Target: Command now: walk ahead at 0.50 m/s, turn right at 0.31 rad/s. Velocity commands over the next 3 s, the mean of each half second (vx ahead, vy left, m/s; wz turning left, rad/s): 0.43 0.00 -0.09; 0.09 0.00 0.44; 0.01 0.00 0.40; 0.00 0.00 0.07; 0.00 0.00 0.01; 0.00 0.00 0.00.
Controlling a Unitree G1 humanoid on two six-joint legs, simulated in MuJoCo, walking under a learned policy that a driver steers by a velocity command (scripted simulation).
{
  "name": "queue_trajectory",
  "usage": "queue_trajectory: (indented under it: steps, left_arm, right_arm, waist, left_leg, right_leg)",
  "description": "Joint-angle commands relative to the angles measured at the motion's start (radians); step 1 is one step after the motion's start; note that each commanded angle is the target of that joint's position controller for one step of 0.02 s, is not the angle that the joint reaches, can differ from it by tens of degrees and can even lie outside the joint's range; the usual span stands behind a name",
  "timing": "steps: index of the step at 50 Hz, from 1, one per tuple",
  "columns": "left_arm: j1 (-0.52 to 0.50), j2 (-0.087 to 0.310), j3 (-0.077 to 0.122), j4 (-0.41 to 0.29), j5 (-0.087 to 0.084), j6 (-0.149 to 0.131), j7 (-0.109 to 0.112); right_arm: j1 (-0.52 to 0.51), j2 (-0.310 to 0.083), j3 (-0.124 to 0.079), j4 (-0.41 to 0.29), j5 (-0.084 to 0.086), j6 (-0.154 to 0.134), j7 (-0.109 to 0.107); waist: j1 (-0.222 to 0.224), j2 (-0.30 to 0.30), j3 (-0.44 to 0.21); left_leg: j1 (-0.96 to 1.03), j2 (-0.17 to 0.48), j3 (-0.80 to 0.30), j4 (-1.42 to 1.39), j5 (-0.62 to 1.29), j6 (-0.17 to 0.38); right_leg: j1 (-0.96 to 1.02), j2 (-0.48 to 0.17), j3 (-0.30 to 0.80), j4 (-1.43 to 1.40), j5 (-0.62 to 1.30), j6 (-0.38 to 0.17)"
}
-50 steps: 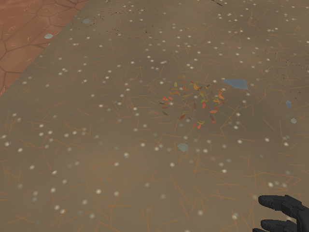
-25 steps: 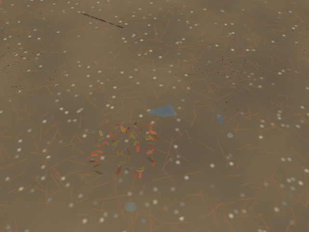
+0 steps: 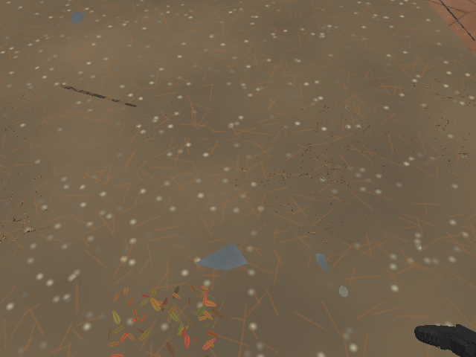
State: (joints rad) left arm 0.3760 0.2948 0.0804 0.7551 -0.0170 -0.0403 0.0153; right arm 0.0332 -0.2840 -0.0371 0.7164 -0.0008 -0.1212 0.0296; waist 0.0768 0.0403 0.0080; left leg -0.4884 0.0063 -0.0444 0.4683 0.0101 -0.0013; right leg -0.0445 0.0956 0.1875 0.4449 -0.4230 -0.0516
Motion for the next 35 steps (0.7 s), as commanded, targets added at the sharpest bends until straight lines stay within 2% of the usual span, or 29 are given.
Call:
queue_trajectory:
  steps: [1, 2, 3, 4, 5, 6, 7, 9, 10, 13, 15, 17, 19, 21, 22, 23, 24, 25, 26, 27, 28, 29, 30, 31, 33, 35]
  left_arm:
    - [-0.017, 0.068, 0.004, -0.065, 0.018, -0.005, -0.001]
    - [0.143, -0.001, -0.017, -0.067, -0.007, -0.018, -0.004]
    - [0.138, 0.062, -0.013, -0.055, -0.02, -0.025, -0.002]
    - [0.009, 0.136, 0.005, -0.07, -0.025, -0.026, -0.002]
    - [-0.076, 0.136, 0.004, -0.093, -0.012, -0.026, 0.0]
    - [-0.122, 0.124, 0.003, -0.108, 0.006, -0.03, -0.002]
    - [-0.119, 0.108, 0.005, -0.108, 0.011, -0.032, -0.006]
    - [-0.091, 0.07, -0.002, -0.098, 0.007, -0.029, -0.011]
    - [-0.099, 0.056, -0.007, -0.102, 0.008, -0.028, -0.011]
    - [-0.19, 0.031, -0.021, -0.133, 0.015, -0.032, -0.013]
    - [-0.251, 0.017, -0.028, -0.145, 0.013, -0.038, -0.019]
    - [-0.307, 0.01, -0.031, -0.156, 0.013, -0.045, -0.027]
    - [-0.352, 0.013, -0.029, -0.171, 0.014, -0.052, -0.036]
    - [-0.369, 0.028, -0.021, -0.182, 0.017, -0.059, -0.044]
    - [-0.344, 0.047, -0.013, -0.177, 0.022, -0.062, -0.045]
    - [-0.281, 0.065, -0.004, -0.156, 0.029, -0.065, -0.043]
    - [-0.201, 0.101, 0.01, -0.131, 0.04, -0.068, -0.035]
    - [-0.091, 0.174, 0.026, -0.121, 0.06, -0.067, -0.021]
    - [-0.064, 0.207, 0.029, -0.128, 0.067, -0.044, -0.014]
    - [-0.046, 0.154, 0.02, -0.139, 0.043, -0.021, -0.015]
    - [-0.093, 0.121, 0.01, -0.14, 0.032, -0.008, -0.012]
    - [-0.156, 0.096, 0.001, -0.134, 0.024, -0.001, -0.007]
    - [-0.212, 0.072, -0.008, -0.13, 0.022, 0.003, -0.007]
    - [-0.262, 0.078, -0.006, -0.124, 0.033, 0.004, -0.007]
    - [-0.321, 0.088, 0.002, -0.117, 0.048, 0.0, -0.007]
    - [-0.34, 0.097, 0.008, -0.105, 0.046, -0.004, -0.001]
  right_arm:
    - [0.232, -0.196, -0.07, -0.014, -0.019, -0.024, -0.01]
    - [0.354, -0.29, -0.098, 0.028, -0.024, -0.012, -0.008]
    - [0.386, -0.216, -0.084, 0.048, 0.01, -0.007, 0.004]
    - [0.326, -0.15, -0.064, 0.035, 0.017, -0.004, 0.002]
    - [0.261, -0.13, -0.054, 0.021, 0.005, 0.005, -0.001]
    - [0.222, -0.108, -0.044, 0.022, -0.002, 0.01, -0.002]
    - [0.203, -0.09, -0.036, 0.023, -0.011, 0.009, -0.004]
    - [0.209, -0.083, -0.033, 0.034, -0.006, 0.006, -0.006]
    - [0.22, -0.097, -0.036, 0.043, 0.0, 0.003, -0.007]
    - [0.248, -0.14, -0.047, 0.063, 0.009, 0.008, -0.016]
    - [0.269, -0.15, -0.047, 0.076, 0.015, 0.016, -0.019]
    - [0.293, -0.152, -0.044, 0.094, 0.015, 0.026, -0.023]
    - [0.346, -0.151, -0.041, 0.121, 0.018, 0.04, -0.026]
    - [0.36, -0.151, -0.04, 0.135, 0.021, 0.056, -0.03]
    - [0.347, -0.161, -0.042, 0.134, 0.023, 0.062, -0.034]
    - [0.316, -0.17, -0.045, 0.126, 0.026, 0.066, -0.038]
    - [0.306, -0.16, -0.041, 0.117, 0.024, 0.065, -0.039]
    - [0.288, -0.116, -0.025, 0.078, 0.001, 0.057, -0.039]
    - [0.466, -0.02, 0.006, 0.094, -0.001, 0.054, -0.034]
    - [0.484, -0.116, -0.014, 0.11, 0.02, 0.061, -0.034]
    - [0.392, -0.162, -0.035, 0.088, 0.038, 0.074, -0.038]
    - [0.339, -0.146, -0.036, 0.075, 0.036, 0.091, -0.048]
    - [0.327, -0.137, -0.042, 0.076, 0.026, 0.116, -0.057]
    - [0.344, -0.118, -0.044, 0.073, 0.023, 0.143, -0.065]
    - [0.366, -0.084, -0.043, 0.062, 0.017, 0.172, -0.074]
    - [0.338, -0.078, -0.046, 0.039, 0.01, 0.179, -0.071]
  waist:
    - [-0.162, -0.089, -0.198]
    - [-0.121, 0.216, -0.338]
    - [-0.146, 0.228, -0.314]
    - [-0.168, 0.107, -0.159]
    - [-0.153, 0.032, -0.083]
    - [-0.133, 0.014, -0.019]
    - [-0.105, 0.038, -0.006]
    - [-0.086, 0.066, -0.016]
    - [-0.086, 0.063, -0.013]
    - [-0.107, 0.032, 0.002]
    - [-0.128, 0.031, 0.01]
    - [-0.145, 0.03, 0.026]
    - [-0.162, 0.037, 0.014]
    - [-0.149, 0.048, 0.005]
    - [-0.126, 0.056, -0.01]
    - [-0.083, 0.057, -0.037]
    - [-0.043, 0.038, -0.09]
    - [-0.003, -0.05, -0.22]
    - [-0.048, -0.297, -0.387]
    - [-0.012, -0.257, -0.486]
    - [-0.011, -0.199, -0.368]
    - [-0.036, -0.155, -0.268]
    - [-0.063, -0.145, -0.188]
    - [-0.099, -0.176, -0.141]
    - [-0.13, -0.201, -0.098]
    - [-0.131, -0.188, -0.099]
  left_leg:
    - [0.448, 0.135, -0.111, 0.009, -0.048, 0.112]
    - [0.813, 0.348, -0.552, -0.056, -0.237, 0.292]
    - [0.834, 0.39, -0.776, -0.182, -0.525, 0.307]
    - [0.708, 0.356, -0.652, -0.201, -0.585, 0.258]
    - [0.581, 0.315, -0.522, -0.207, -0.496, 0.227]
    - [0.47, 0.276, -0.43, -0.231, -0.387, 0.226]
    - [0.405, 0.241, -0.363, -0.25, -0.299, 0.215]
    - [0.361, 0.206, -0.278, -0.283, -0.182, 0.219]
    - [0.353, 0.207, -0.247, -0.296, -0.128, 0.23]
    - [0.36, 0.205, -0.168, -0.326, -0.016, 0.237]
    - [0.359, 0.181, -0.108, -0.33, 0.016, 0.217]
    - [0.346, 0.156, -0.047, -0.298, 0.168, 0.194]
    - [0.374, 0.16, -0.043, -0.246, 0.26, 0.177]
    - [0.417, 0.171, -0.074, -0.177, 0.298, 0.156]
    - [0.432, 0.174, -0.097, -0.133, 0.305, 0.141]
    - [0.427, 0.16, -0.102, -0.068, 0.33, 0.121]
    - [0.387, 0.115, -0.088, 0.033, 0.33, 0.089]
    - [0.234, 0.048, -0.056, 0.249, 0.09, 0.042]
    - [-0.052, -0.059, -0.003, 0.608, -0.651, -0.029]
    - [-0.09, -0.034, -0.086, 0.742, -0.76, -0.039]
    - [-0.158, -0.003, -0.067, 0.795, -0.7, -0.05]
    - [-0.185, 0.028, -0.037, 0.779, -0.632, -0.063]
    - [-0.157, 0.053, -0.029, 0.75, -0.588, -0.078]
    - [-0.073, 0.067, -0.02, 0.72, -0.544, -0.089]
    - [0.021, 0.057, 0.022, 0.669, -0.481, -0.095]
    - [0.049, 0.071, 0.029, 0.581, -0.417, -0.081]
  right_leg:
    - [-0.147, -0.154, 0.077, 0.317, 0.463, -0.067]
    - [-0.505, 0.0, -0.039, 0.684, 0.071, 0.018]
    - [-0.678, -0.017, 0.004, 0.815, -0.155, 0.025]
    - [-0.74, -0.067, 0.01, 0.863, -0.074, 0.018]
    - [-0.725, -0.11, -0.038, 0.841, 0.0, 0.015]
    - [-0.708, -0.143, -0.059, 0.777, 0.053, 0.016]
    - [-0.657, -0.177, -0.065, 0.72, 0.095, 0.015]
    - [-0.604, -0.192, -0.093, 0.65, 0.121, 0.023]
    - [-0.609, -0.198, -0.106, 0.611, 0.135, 0.031]
    - [-0.631, -0.208, -0.128, 0.429, 0.26, 0.053]
    - [-0.6, -0.196, -0.147, 0.302, 0.372, 0.057]
    - [-0.532, -0.16, -0.176, 0.188, 0.461, 0.062]
    - [-0.479, -0.128, -0.183, 0.13, 0.512, 0.057]
    - [-0.448, -0.104, -0.166, 0.074, 0.486, 0.038]
    - [-0.406, -0.098, -0.155, 0.042, 0.474, 0.026]
    - [-0.314, -0.088, -0.16, -0.008, 0.512, 0.009]
    - [-0.162, -0.105, -0.165, -0.049, 0.644, -0.017]
    - [0.098, -0.264, -0.044, 0.045, 1.04, -0.074]
    - [0.405, -0.562, 0.214, 0.113, 1.333, -0.256]
    - [0.382, -0.564, 0.266, 0.086, 1.152, -0.276]
    - [0.283, -0.502, 0.179, 0.036, 0.983, -0.243]
    - [0.165, -0.455, 0.116, -0.01, 0.834, -0.211]
    - [0.026, -0.426, 0.058, -0.063, 0.708, -0.197]
    - [-0.118, -0.401, 0.006, -0.121, 0.598, -0.185]
    - [-0.263, -0.377, -0.079, -0.188, 0.5, -0.192]
    - [-0.282, -0.385, -0.128, -0.204, 0.468, -0.196]
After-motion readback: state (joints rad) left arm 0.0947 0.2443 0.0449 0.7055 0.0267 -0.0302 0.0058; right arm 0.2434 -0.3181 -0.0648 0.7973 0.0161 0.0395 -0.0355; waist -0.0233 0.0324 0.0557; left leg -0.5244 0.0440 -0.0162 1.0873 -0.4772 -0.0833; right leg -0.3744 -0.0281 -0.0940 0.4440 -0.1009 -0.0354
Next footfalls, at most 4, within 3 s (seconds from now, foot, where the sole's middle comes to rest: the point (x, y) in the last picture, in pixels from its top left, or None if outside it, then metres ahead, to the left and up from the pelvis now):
0.48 right None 0.44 -0.13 -0.77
0.90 left None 0.36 0.12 -0.77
1.38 right None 0.44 -0.09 -0.77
1.66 left None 0.30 0.14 -0.77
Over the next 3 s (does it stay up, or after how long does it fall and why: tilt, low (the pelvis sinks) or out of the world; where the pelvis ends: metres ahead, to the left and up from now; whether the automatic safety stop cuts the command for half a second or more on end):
stays up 0.33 0.01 0.01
